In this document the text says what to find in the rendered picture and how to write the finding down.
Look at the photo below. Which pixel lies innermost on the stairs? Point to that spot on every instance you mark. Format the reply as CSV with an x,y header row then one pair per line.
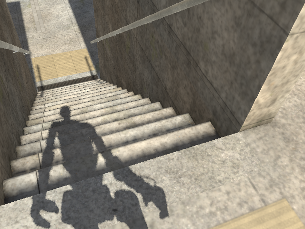
x,y
91,128

